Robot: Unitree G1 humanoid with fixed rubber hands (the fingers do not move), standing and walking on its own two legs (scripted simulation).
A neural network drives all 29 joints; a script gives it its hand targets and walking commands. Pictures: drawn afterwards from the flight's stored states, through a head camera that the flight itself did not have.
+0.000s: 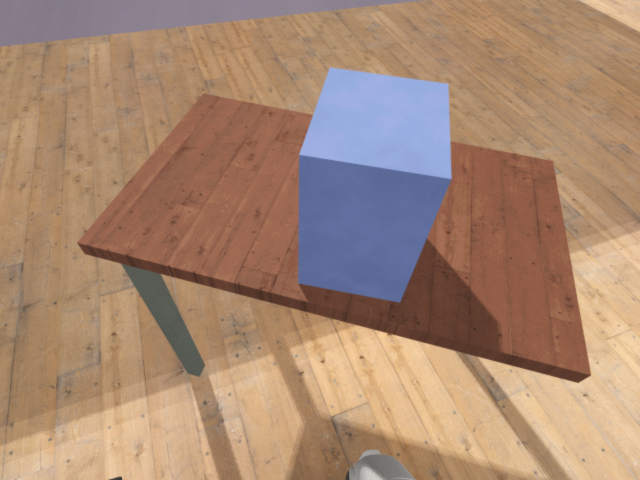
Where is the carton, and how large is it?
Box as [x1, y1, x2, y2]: [298, 67, 451, 302]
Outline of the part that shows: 330,67 299,154 298,283 399,302 451,178 447,84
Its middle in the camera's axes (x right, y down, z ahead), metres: +0.07 -0.08 +0.59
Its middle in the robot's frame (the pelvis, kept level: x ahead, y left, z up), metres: +0.50 -0.05 +0.06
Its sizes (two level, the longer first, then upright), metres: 0.201 0.168 0.265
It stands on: a table, 0.69 m high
